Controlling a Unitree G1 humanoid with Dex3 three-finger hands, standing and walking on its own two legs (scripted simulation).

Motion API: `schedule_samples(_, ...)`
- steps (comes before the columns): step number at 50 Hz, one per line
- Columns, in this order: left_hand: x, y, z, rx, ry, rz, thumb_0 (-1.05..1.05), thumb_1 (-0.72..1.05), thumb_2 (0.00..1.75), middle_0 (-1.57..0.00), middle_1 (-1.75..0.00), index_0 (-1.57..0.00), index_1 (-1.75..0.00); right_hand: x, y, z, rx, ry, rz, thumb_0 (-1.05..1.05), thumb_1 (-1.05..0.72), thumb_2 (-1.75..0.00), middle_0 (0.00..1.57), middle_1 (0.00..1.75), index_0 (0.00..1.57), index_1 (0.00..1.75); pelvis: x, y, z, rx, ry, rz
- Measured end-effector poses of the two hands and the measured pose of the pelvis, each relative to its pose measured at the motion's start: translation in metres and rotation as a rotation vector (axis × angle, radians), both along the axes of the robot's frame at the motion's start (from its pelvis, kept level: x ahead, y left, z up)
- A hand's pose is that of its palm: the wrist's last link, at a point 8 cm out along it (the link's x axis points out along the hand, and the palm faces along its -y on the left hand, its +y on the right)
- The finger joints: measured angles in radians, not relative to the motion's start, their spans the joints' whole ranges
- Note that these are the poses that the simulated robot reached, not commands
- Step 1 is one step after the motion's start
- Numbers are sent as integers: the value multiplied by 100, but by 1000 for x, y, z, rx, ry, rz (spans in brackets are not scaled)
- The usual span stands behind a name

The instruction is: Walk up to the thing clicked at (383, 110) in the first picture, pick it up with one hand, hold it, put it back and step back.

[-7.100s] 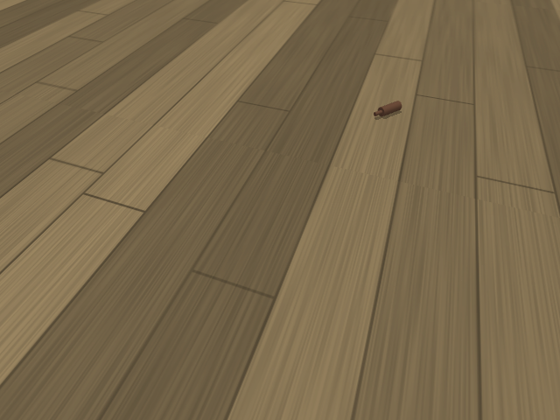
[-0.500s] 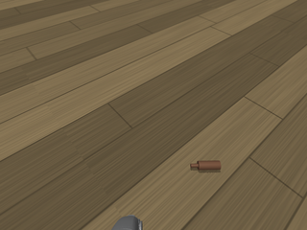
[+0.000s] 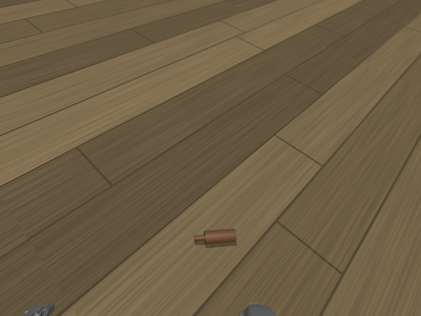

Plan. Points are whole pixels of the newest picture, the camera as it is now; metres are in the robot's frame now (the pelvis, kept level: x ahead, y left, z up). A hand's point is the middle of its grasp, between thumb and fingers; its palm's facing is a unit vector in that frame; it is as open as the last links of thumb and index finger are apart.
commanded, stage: walk up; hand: left
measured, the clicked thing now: (214, 236) +0.57 -0.08 -0.71
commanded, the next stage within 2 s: none
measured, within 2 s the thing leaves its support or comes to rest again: neither
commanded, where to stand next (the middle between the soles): +0.23 -0.41 m, yaw +5 degrees
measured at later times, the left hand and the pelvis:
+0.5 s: hand out of the picture +0.15 +0.09 -0.15, palm faces -0.05 -0.95 -0.31, open 7.4 cm; pelvis +0.08 -0.18 +0.01, yaw +2 degrees
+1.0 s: hand (268, 304) +0.18 -0.13 -0.16, palm faces +0.04 -0.95 -0.32, open 7.4 cm; pelvis +0.14 -0.40 +0.00, yaw +4 degrees
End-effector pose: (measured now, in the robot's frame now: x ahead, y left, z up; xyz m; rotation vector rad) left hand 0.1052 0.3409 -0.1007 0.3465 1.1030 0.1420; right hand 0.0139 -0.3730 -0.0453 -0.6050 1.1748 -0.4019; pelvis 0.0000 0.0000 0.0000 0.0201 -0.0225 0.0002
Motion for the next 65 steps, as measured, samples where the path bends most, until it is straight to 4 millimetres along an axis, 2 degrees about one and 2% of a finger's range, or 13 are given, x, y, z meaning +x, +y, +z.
schedule_samples(3,3,-30,0,45,-25,22,0,91,90,-20,-30,-20,-30,13,-51,-17,-23,31,-20,0,-90,-90,21,30,21,30,10,-37,-12,-27,-5,5)
schedule_samples(5,-5,-52,4,46,-18,50,0,91,90,-20,-30,-20,-30,27,-68,-22,-18,40,-40,1,-90,-90,21,30,21,30,17,-53,-9,-24,-6,15)
schedule_samples(13,-32,-116,10,13,96,128,0,90,90,-20,-30,-21,-30,88,-77,-22,101,27,67,1,-90,-90,20,30,20,30,48,-101,13,-27,5,32)
schedule_samples(17,-19,-139,-7,-5,116,129,0,90,90,-20,-30,-21,-30,99,-85,-25,105,30,100,0,-90,-90,21,30,21,30,65,-123,5,-23,6,50)
schedule_samples(22,16,-182,-16,-26,126,68,0,91,90,-20,-30,-20,-30,95,-120,-13,81,18,36,0,-90,-90,21,30,21,30,75,-159,9,-4,-8,38)
schedule_samples(28,63,-225,-13,-25,52,21,0,91,90,-20,-30,-21,-30,91,-190,2,21,24,23,0,-89,-90,21,30,21,30,83,-211,7,-12,-10,26)
schedule_samples(33,95,-268,-10,22,12,-1,0,91,90,-20,-30,-20,-30,93,-270,-2,-25,35,14,0,-89,-90,21,30,21,30,93,-270,-7,-8,2,16)
schedule_samples(36,104,-300,-10,65,-22,8,0,91,90,-20,-30,-20,-30,101,-324,-17,-48,62,6,0,-89,-90,21,30,21,30,100,-311,-21,-28,-1,22)
schedule_samples(39,95,-335,-8,63,-22,38,0,91,90,-20,-30,-20,-30,118,-354,-28,-46,77,-30,1,-90,-90,21,30,21,30,105,-337,-20,-27,-5,33)
schedule_samples(47,65,-406,-9,1,76,115,0,90,90,-20,-30,-21,-30,169,-358,-33,99,44,67,0,-90,-90,20,30,20,30,128,-385,1,-27,4,51)
schedule_samples(51,65,-435,-22,-30,108,151,0,90,90,-20,-30,-21,-30,184,-354,-39,166,38,98,0,-90,-90,20,30,20,30,138,-405,1,-6,-3,71)
schedule_samples(56,75,-472,-19,-52,116,155,0,91,90,-20,-30,-21,-30,211,-360,-41,237,-1,130,0,-90,-90,21,30,21,30,141,-431,10,-22,-9,83)
schedule_samples(65,85,-497,11,39,43,153,0,90,90,-20,-30,-21,-30,264,-391,-46,304,-47,145,1,-90,-90,21,30,21,30,143,-467,17,-16,-8,108)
